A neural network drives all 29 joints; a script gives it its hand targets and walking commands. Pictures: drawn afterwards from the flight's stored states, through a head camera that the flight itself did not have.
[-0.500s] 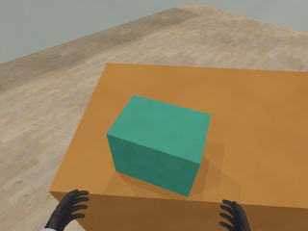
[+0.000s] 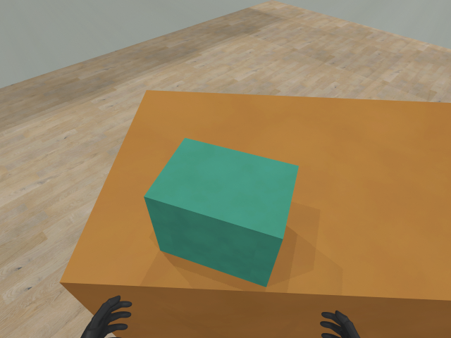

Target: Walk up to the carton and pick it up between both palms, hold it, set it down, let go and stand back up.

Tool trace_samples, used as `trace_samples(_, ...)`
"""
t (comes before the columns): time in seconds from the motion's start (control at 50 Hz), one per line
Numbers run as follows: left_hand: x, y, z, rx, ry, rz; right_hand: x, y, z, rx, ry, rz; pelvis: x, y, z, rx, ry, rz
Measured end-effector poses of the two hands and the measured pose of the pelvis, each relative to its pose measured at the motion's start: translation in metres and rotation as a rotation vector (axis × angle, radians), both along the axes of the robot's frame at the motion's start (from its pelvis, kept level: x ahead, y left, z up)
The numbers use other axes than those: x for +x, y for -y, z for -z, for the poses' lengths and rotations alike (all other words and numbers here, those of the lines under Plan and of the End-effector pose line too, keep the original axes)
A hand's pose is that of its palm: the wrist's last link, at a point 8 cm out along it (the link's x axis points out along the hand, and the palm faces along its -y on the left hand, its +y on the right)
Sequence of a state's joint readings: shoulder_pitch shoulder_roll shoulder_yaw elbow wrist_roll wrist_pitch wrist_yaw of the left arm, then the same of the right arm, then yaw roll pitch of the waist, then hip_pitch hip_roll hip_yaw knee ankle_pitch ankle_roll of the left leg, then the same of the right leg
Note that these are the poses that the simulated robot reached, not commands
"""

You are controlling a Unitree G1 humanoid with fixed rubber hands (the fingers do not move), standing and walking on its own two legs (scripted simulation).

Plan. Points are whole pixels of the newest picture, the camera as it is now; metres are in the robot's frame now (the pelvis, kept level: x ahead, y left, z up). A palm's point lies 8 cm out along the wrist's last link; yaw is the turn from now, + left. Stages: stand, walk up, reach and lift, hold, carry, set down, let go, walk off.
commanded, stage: set down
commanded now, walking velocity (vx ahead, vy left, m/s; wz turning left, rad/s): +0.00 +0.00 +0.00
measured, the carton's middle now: (224, 211) +0.37 +0.03 +0.01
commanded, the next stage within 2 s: let go in 0.60 s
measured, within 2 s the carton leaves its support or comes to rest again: neither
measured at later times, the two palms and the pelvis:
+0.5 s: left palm out of the picture +0.15 +0.22 -0.08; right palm out of the picture +0.14 -0.23 -0.09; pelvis +0.00 +0.00 +0.00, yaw +0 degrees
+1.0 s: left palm out of the picture +0.15 +0.22 -0.08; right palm out of the picture +0.15 -0.23 -0.09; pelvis +0.00 +0.00 +0.00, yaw -1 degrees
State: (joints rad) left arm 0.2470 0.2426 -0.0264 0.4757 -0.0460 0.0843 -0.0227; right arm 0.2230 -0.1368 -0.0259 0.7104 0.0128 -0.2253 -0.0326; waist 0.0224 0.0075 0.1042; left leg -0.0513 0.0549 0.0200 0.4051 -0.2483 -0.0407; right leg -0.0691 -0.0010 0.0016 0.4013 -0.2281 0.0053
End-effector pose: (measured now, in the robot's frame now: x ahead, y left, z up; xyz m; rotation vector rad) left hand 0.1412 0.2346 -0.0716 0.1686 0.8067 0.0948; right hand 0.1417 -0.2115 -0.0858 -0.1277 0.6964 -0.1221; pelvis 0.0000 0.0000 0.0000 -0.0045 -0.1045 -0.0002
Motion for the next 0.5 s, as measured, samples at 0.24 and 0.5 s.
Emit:
trace_samples(0.24, 0.005, 0.010, 0.006, 0.006, -0.038, -0.004, 0.004, 0.008, 0.002, -0.010, -0.022, -0.028, 0.000, 0.001, 0.000, 0.001, -0.012, 0.000)
trace_samples(0.5, 0.011, 0.013, 0.007, 0.013, -0.045, -0.001, 0.001, 0.016, 0.003, -0.013, -0.033, -0.020, 0.000, 0.001, 0.000, 0.001, -0.023, 0.005)
